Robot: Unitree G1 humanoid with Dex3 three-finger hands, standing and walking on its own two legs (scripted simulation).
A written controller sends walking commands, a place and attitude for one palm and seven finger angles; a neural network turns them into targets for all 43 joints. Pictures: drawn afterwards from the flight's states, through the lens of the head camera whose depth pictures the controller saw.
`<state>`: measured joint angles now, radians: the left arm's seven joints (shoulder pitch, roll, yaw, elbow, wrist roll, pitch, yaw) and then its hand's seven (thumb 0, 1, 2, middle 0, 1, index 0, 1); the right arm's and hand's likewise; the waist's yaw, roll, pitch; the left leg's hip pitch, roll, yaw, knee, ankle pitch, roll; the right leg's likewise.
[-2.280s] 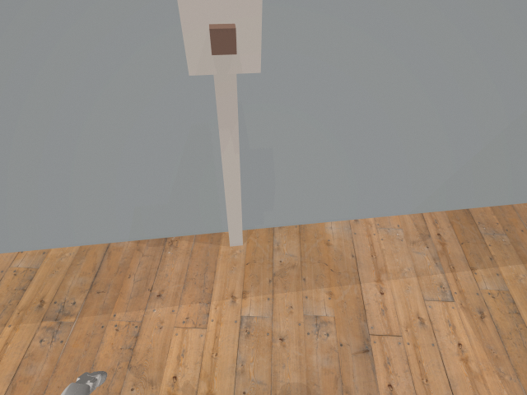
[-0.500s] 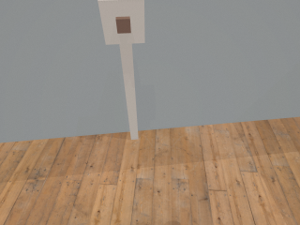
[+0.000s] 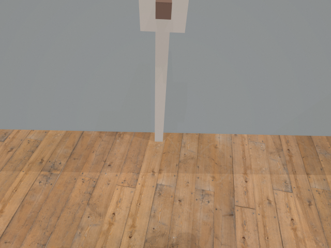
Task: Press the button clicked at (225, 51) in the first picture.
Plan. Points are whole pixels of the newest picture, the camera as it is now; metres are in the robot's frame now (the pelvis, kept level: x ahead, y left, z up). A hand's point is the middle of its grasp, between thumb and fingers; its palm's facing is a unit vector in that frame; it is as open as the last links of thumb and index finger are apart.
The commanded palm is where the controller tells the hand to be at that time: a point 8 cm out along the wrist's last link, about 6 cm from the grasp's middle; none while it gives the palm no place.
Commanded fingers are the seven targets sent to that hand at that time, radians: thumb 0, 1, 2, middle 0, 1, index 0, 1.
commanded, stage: take the last steps up to it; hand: left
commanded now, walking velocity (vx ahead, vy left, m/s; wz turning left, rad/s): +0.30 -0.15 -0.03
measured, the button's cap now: (163, 9) +0.86 +0.07 +0.17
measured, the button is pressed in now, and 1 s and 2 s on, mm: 0 0 0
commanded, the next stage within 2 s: come to a stop and stand still in 0.96 s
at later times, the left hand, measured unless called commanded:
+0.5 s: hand out of the picture -0.02 +0.14 -0.18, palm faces +0.11 -0.99 -0.08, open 7.4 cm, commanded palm none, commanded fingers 0.00 0.90 0.90 -0.20 -0.30 -0.20 -0.30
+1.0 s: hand (139, 156) +0.43 +0.12 -0.17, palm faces -0.09 -0.97 -0.21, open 7.4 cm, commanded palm none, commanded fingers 0.00 0.90 0.90 -0.20 -0.30 -0.20 -0.30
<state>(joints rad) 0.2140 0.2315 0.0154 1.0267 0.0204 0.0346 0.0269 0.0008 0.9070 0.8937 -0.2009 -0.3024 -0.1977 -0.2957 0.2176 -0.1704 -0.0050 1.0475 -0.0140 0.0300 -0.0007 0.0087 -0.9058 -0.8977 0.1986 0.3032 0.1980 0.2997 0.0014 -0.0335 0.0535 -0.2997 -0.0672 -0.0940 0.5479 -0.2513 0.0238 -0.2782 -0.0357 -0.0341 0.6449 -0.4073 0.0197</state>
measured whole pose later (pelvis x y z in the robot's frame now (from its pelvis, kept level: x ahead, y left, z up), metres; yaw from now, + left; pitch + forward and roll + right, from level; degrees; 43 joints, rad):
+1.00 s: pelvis +0.31 -0.06 -0.01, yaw -2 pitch +1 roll +0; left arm 0.11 0.18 0.06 1.00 0.03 -0.04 -0.03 0.00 0.91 0.89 -0.19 -0.30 -0.19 -0.29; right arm 0.46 -0.13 -0.05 1.17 -0.03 -0.03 -0.01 0.01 -0.91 -0.90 0.20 0.30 0.20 0.30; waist -0.07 0.03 0.07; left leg -0.08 0.17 0.18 0.65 -0.50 -0.06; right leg -0.44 -0.07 -0.13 0.62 -0.17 -0.02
